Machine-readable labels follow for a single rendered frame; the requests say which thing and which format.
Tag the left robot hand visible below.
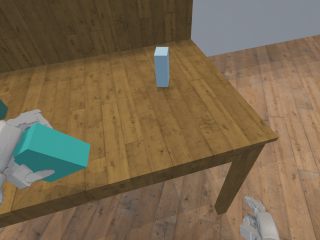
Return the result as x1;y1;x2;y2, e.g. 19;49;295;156
0;109;55;190

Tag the right robot hand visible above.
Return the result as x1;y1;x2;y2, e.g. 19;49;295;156
239;195;280;240

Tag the table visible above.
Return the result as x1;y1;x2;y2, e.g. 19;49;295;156
0;0;279;228

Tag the sponge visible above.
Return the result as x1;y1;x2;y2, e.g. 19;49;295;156
13;122;90;182

